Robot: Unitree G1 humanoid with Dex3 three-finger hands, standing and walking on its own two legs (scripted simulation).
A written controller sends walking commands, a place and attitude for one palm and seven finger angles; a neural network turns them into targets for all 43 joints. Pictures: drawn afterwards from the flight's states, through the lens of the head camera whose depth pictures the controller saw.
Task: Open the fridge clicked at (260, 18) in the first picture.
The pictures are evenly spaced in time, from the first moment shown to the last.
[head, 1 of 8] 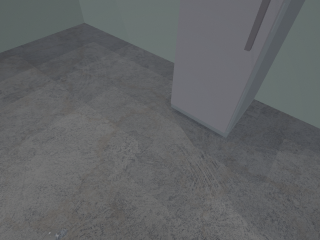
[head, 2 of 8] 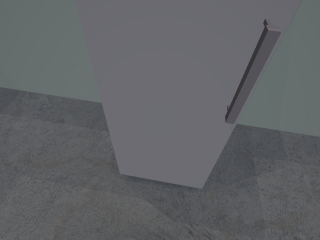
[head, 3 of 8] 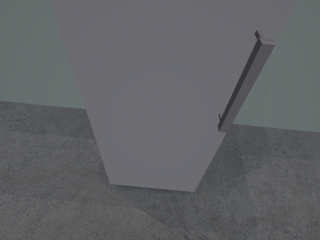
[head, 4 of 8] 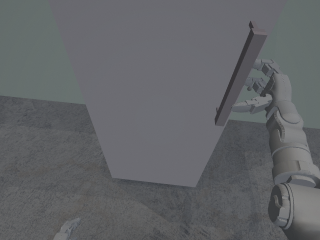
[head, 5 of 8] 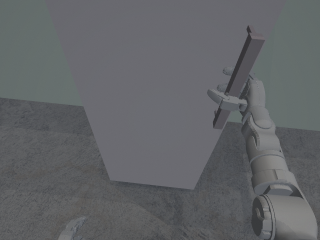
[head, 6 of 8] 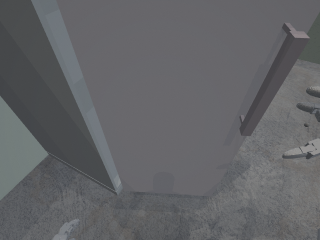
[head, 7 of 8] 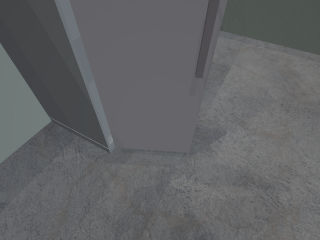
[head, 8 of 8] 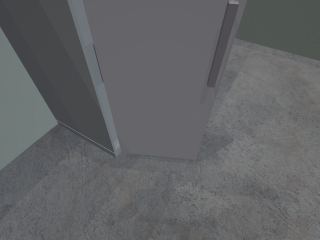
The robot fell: no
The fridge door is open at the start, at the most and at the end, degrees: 0 70 65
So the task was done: yes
